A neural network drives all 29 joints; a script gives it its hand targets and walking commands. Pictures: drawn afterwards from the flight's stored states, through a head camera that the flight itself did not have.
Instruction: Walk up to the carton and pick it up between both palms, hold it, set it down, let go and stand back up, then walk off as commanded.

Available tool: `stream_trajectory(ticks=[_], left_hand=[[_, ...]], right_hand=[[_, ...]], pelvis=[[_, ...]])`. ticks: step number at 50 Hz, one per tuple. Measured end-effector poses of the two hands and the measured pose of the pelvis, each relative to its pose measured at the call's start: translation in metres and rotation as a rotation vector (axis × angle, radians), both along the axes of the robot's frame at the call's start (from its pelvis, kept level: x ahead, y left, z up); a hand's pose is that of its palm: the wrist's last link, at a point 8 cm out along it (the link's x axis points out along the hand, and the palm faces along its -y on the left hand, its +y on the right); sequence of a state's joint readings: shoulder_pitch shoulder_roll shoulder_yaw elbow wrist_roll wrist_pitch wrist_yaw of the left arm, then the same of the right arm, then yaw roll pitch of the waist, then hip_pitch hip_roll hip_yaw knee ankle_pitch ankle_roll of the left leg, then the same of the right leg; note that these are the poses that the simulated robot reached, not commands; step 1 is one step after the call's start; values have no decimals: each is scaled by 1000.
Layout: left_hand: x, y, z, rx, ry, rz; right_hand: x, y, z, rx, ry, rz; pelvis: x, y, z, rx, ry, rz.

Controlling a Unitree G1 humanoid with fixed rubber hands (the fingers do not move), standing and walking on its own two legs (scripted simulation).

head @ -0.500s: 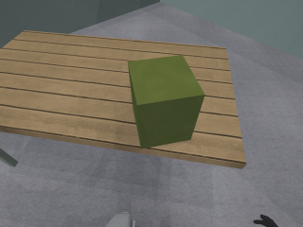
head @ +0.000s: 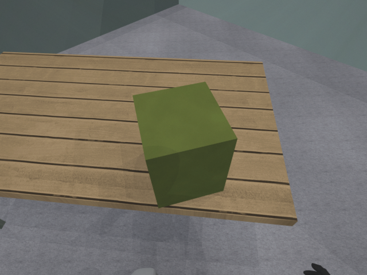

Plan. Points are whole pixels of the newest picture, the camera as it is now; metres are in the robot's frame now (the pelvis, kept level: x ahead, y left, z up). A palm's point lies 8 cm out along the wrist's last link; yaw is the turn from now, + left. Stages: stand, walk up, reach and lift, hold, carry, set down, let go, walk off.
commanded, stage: walk up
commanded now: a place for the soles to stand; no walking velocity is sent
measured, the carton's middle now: (181, 146) +0.44 +0.02 -0.02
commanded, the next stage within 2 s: reach and lift in 0.98 s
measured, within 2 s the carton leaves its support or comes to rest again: neither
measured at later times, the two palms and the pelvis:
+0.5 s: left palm out of the picture +0.07 +0.32 -0.10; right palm out of the picture +0.12 -0.30 -0.10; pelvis +0.02 +0.01 +0.00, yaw -1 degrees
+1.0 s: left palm out of the picture +0.10 +0.32 -0.10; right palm out of the picture +0.14 -0.30 -0.10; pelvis +0.02 +0.01 +0.00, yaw -1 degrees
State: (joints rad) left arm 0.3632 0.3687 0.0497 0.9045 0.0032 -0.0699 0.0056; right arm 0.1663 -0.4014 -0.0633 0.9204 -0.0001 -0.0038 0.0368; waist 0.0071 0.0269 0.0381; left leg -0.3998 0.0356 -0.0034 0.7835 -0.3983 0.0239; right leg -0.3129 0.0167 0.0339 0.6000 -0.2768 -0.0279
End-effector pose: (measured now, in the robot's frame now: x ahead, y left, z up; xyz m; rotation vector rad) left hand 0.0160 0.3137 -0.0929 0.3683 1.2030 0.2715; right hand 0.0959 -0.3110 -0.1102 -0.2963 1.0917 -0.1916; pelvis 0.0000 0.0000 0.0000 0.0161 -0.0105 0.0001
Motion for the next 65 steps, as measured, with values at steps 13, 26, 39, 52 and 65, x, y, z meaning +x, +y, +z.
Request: stream_trajectory(ticks=[13, 26, 39, 52, 65], left_hand=[[41, 5, -5, -23, -61, -31], [60, 2, -6, -27, -79, -45], [75, 1, -6, -26, -78, -50], [86, 4, -10, -21, -34, -5], [204, -16, 32, -6, -262, -83]], right_hand=[[15, 7, 12, -30, -38, -8], [29, 7, 12, -27, -57, -4], [35, 7, 10, -26, -41, -2], [46, 8, 9, -28, -88, 8], [72, 18, 27, 33, -203, 84]], pelvis=[[11, 10, 2, -12, 2, -7], [19, 9, 0, -10, 11, -10], [24, 8, 0, -8, 19, -10], [19, 8, -3, -7, -1, -10], [22, 13, -6, -14, -38, -10]])
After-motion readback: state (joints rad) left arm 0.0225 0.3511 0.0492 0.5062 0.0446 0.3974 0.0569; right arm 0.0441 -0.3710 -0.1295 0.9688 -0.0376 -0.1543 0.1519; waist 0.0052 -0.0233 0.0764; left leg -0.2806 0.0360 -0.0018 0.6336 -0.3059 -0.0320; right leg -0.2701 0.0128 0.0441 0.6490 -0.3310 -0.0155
